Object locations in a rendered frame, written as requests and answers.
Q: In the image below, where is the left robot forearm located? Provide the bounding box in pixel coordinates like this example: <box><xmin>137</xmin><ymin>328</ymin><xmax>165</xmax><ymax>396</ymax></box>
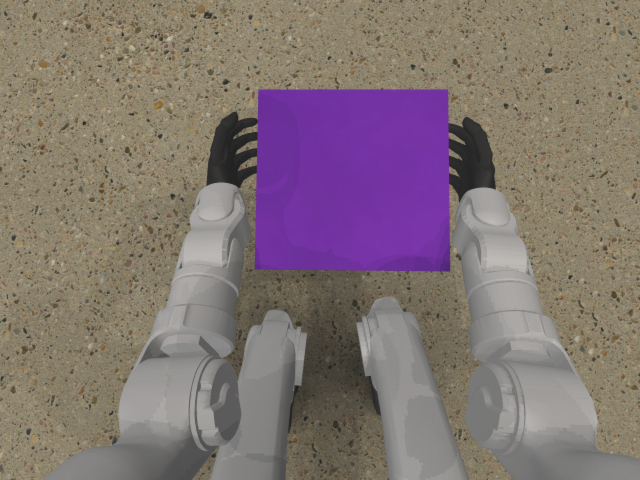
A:
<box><xmin>118</xmin><ymin>183</ymin><xmax>252</xmax><ymax>433</ymax></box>

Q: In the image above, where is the right robot upper arm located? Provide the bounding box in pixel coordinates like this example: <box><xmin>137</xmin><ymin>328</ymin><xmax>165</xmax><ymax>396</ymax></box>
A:
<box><xmin>465</xmin><ymin>359</ymin><xmax>640</xmax><ymax>480</ymax></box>

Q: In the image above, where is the robot right shin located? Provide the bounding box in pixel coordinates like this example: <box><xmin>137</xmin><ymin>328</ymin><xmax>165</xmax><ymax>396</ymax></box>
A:
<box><xmin>367</xmin><ymin>297</ymin><xmax>424</xmax><ymax>391</ymax></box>

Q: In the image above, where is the robot right hand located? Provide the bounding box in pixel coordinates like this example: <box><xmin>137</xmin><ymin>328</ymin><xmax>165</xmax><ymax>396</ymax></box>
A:
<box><xmin>449</xmin><ymin>117</ymin><xmax>496</xmax><ymax>203</ymax></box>

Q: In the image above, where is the left robot upper arm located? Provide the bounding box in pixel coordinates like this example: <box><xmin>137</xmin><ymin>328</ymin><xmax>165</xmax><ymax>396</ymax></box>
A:
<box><xmin>42</xmin><ymin>354</ymin><xmax>241</xmax><ymax>480</ymax></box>

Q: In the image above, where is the carton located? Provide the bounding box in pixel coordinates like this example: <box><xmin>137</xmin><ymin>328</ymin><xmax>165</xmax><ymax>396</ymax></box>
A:
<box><xmin>255</xmin><ymin>89</ymin><xmax>450</xmax><ymax>271</ymax></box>

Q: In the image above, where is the robot left hand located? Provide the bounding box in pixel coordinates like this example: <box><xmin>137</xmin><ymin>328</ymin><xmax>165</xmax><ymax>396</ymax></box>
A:
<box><xmin>206</xmin><ymin>112</ymin><xmax>258</xmax><ymax>188</ymax></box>

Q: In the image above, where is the right robot forearm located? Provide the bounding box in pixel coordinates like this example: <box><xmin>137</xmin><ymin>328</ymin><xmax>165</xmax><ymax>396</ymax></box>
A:
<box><xmin>452</xmin><ymin>187</ymin><xmax>597</xmax><ymax>440</ymax></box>

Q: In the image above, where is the robot left foot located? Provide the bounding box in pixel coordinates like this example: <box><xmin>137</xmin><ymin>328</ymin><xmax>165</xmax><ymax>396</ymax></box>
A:
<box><xmin>288</xmin><ymin>385</ymin><xmax>299</xmax><ymax>433</ymax></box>

